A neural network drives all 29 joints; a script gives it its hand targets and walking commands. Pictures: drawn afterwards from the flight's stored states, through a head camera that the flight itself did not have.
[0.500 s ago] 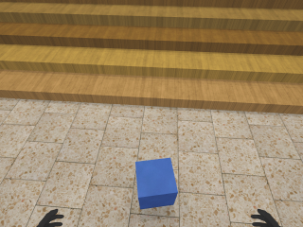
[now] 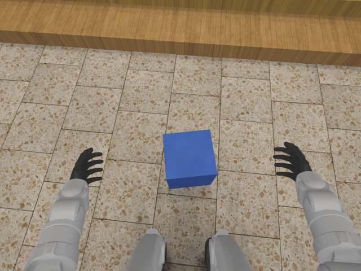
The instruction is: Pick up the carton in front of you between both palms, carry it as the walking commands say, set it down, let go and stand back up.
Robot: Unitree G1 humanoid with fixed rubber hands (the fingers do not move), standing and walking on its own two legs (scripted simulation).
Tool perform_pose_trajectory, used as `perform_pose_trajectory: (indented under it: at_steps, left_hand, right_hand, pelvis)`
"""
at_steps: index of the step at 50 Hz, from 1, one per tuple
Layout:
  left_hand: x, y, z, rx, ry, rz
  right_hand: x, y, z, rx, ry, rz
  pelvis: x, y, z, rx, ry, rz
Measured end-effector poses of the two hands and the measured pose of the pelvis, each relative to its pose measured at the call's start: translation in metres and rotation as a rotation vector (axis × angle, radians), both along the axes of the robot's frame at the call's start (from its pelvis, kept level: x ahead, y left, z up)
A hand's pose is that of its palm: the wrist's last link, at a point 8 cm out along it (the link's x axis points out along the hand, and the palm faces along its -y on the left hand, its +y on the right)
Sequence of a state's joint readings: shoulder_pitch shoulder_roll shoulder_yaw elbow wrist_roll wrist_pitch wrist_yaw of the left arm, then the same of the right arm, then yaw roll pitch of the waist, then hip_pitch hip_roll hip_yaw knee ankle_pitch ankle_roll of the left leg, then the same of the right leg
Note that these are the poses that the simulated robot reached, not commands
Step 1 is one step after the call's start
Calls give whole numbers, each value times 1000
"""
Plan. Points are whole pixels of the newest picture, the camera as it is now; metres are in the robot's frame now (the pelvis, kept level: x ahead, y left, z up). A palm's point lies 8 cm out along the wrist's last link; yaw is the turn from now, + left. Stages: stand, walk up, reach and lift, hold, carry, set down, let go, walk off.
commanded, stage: reach and lift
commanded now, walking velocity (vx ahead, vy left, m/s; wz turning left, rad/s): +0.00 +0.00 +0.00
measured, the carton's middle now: (188, 161) +0.51 +0.00 -0.58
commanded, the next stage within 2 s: none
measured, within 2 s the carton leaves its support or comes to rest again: neither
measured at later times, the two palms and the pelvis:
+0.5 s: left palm (122, 127) +0.48 +0.19 -0.15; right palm (259, 114) +0.53 -0.20 -0.14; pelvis -0.05 -0.01 -0.05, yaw +0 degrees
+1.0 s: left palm (136, 150) +0.48 +0.19 -0.35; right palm (237, 141) +0.52 -0.18 -0.35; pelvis -0.03 -0.01 -0.18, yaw +3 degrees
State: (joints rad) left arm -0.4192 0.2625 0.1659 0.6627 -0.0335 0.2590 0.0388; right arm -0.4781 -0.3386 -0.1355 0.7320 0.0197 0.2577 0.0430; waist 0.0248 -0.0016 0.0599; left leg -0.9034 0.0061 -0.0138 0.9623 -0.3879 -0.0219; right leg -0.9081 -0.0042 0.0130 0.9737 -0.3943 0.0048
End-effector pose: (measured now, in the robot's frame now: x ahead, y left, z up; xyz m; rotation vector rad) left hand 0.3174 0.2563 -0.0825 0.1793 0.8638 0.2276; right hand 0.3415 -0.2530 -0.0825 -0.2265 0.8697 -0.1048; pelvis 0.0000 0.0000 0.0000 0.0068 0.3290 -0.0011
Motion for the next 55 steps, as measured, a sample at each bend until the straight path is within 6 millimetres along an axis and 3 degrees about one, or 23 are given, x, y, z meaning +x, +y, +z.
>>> perform_pose_trajectory:
  at_steps: [9,15,21,28,34,39,45,51,55]
  left_hand:
    - [59,-23,-25,-48,-81,40]
    - [102,-40,-35,-79,-130,60]
    - [141,-56,-50,-102,-182,71]
    - [177,-68,-73,-116,-236,74]
    - [181,-69,-101,-120,-233,76]
    - [174,-68,-139,-120,-206,85]
    - [166,-64,-205,-118,-186,92]
    - [164,-62,-276,-111,-192,80]
    - [164,-63,-311,-113,-200,72]
  right_hand:
    - [69,20,-23,56,-68,17]
    - [115,33,-33,94,-108,24]
    - [158,48,-46,133,-156,39]
    - [197,59,-69,145,-208,55]
    - [203,63,-99,154,-207,45]
    - [196,70,-138,157,-181,35]
    - [185,73,-208,144,-158,27]
    - [180,67,-279,124,-177,18]
    - [180,64,-314,121,-196,16]
  pelvis:
    - [-39,-2,-24,7,149,-2]
    - [-54,-4,-38,14,243,-6]
    - [-54,-5,-47,17,334,-9]
    - [-39,-7,-50,23,428,-11]
    - [-20,-8,-54,26,513,-8]
    - [-12,-8,-75,25,584,3]
    - [-17,-7,-127,24,635,14]
    - [-36,-5,-192,24,611,20]
    - [-51,-5,-234,27,553,22]
